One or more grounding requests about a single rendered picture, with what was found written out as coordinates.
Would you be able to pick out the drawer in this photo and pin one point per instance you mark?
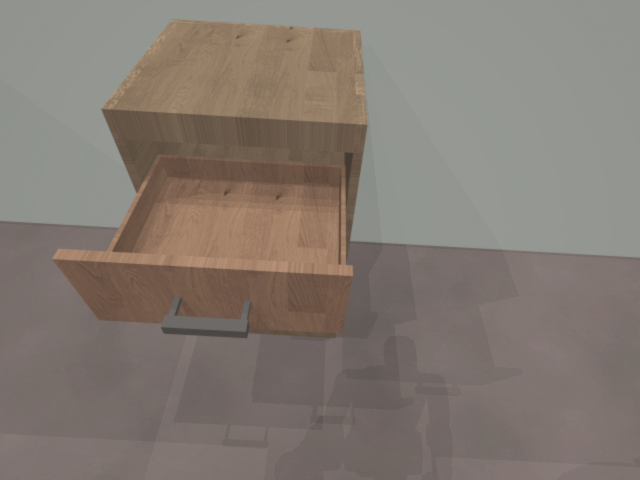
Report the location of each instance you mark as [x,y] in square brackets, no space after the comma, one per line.
[217,232]

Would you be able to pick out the handle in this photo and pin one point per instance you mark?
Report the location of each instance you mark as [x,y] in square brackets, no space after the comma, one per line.
[203,326]

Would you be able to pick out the cabinet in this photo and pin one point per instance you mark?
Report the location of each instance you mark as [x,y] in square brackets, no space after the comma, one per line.
[245,91]

